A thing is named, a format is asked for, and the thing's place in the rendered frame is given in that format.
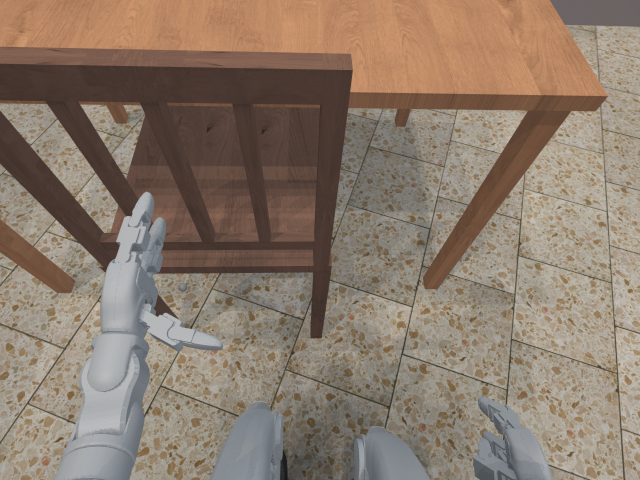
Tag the left robot hand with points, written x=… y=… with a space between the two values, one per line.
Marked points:
x=129 y=282

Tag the chair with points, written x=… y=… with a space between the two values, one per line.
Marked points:
x=241 y=189

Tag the right robot hand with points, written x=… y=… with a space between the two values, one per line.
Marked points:
x=519 y=457

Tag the left robot forearm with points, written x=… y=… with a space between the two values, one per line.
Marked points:
x=106 y=437

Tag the table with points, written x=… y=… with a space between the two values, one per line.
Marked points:
x=406 y=54

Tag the robot thigh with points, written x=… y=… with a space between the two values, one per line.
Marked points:
x=255 y=441
x=384 y=456

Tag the robot right thigh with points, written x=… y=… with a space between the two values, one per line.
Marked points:
x=384 y=456

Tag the robot left thigh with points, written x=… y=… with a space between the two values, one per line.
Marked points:
x=255 y=441

